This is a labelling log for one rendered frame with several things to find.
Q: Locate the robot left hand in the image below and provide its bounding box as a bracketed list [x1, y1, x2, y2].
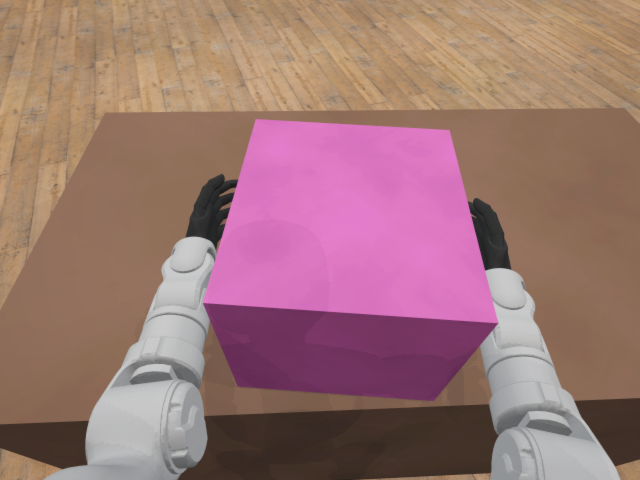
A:
[185, 174, 238, 249]

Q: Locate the pedestal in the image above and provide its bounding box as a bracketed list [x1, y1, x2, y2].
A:
[0, 108, 640, 480]

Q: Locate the robot left forearm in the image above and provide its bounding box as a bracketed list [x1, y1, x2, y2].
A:
[85, 237, 217, 464]

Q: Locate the right robot upper arm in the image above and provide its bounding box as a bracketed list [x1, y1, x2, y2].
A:
[490, 426, 619, 480]

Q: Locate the robot right hand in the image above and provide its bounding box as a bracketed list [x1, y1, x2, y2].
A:
[468, 198, 511, 271]

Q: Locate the robot right forearm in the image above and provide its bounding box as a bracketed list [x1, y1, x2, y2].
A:
[480, 268, 620, 480]

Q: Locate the left robot upper arm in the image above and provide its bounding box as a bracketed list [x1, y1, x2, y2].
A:
[43, 379, 208, 480]

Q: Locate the carton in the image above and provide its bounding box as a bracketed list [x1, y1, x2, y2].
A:
[203, 119, 498, 401]

